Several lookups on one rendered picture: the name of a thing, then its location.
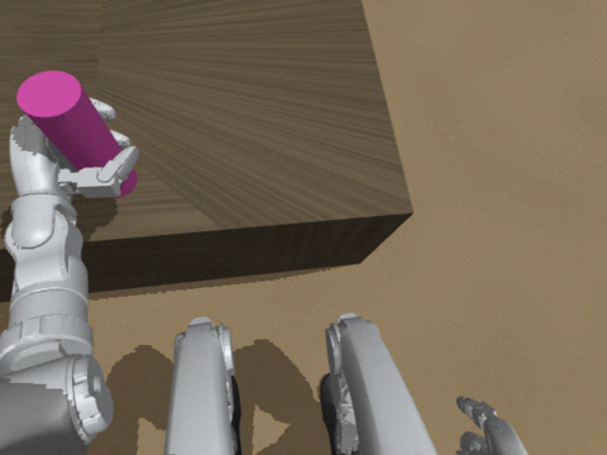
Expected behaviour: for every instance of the right robot hand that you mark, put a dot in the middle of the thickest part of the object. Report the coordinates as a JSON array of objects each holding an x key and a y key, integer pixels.
[{"x": 500, "y": 437}]

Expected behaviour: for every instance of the can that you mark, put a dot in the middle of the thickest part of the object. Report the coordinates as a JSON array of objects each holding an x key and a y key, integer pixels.
[{"x": 56, "y": 102}]

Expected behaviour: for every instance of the left robot arm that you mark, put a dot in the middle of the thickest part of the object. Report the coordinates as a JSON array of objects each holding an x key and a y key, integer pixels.
[{"x": 53, "y": 397}]

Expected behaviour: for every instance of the right robot foot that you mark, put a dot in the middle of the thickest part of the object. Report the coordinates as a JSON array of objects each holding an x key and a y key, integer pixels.
[{"x": 329, "y": 416}]

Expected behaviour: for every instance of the left robot hand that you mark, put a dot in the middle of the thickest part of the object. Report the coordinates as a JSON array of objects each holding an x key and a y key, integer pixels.
[{"x": 38, "y": 166}]

